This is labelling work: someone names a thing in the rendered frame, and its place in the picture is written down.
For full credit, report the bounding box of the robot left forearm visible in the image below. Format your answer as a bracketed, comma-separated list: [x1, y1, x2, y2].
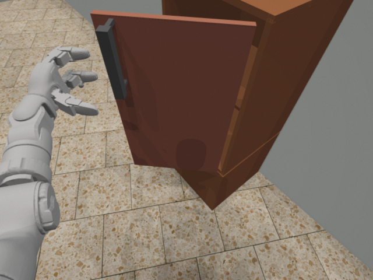
[0, 94, 57, 187]

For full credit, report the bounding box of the left robot upper arm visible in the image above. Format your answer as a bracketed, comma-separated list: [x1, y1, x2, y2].
[0, 181, 60, 280]

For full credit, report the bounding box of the handle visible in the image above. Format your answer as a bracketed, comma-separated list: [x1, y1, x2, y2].
[95, 18, 128, 100]

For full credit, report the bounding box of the cupboard door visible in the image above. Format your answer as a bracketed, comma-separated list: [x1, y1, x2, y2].
[90, 10, 256, 173]

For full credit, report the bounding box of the left robot hand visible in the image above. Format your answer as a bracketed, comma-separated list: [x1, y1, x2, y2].
[27, 45, 98, 116]

